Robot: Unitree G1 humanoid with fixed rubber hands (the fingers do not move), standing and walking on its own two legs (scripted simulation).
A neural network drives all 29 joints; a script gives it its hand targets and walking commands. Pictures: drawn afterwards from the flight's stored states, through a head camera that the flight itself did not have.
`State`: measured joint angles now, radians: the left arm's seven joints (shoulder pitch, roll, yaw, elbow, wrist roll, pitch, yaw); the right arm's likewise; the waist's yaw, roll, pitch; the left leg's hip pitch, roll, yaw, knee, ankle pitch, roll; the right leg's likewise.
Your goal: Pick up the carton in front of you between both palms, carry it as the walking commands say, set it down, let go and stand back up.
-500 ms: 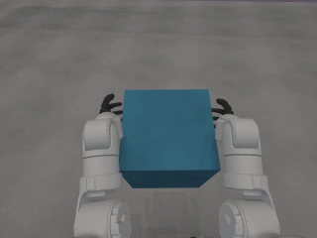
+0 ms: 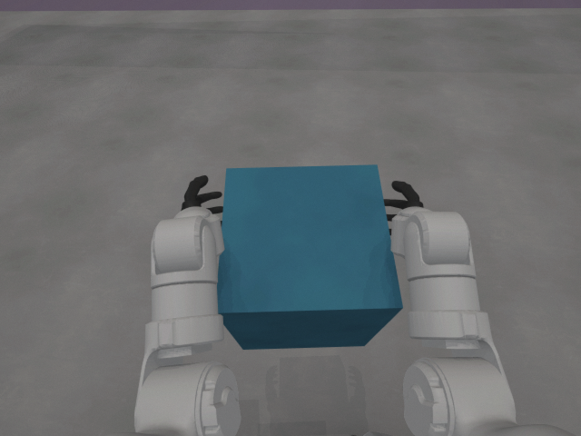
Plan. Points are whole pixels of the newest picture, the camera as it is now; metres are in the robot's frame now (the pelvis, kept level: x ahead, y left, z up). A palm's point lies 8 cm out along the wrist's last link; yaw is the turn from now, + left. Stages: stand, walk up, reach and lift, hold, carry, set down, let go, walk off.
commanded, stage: carry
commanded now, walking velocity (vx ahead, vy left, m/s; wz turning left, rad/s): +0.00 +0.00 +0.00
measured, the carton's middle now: (302, 267) +0.35 +0.00 +0.03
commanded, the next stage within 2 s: none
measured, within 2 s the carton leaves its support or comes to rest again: neither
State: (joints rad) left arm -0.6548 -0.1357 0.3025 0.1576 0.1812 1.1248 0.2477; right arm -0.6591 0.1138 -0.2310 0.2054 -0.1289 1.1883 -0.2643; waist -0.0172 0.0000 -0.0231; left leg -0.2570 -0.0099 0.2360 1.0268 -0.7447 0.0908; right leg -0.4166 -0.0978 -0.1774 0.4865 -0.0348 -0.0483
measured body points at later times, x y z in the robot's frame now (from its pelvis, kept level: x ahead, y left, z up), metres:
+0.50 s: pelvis +0.00 +0.00 +0.00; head -0.01 -0.01 +0.45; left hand +0.35 +0.15 +0.13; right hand +0.35 -0.14 +0.11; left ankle -0.09 +0.04 -0.66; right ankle +0.14 -0.11 -0.72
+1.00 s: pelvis +0.00 -0.01 +0.00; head -0.01 -0.03 +0.45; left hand +0.35 +0.14 +0.13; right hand +0.35 -0.15 +0.11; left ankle -0.09 +0.04 -0.66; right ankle +0.14 -0.11 -0.72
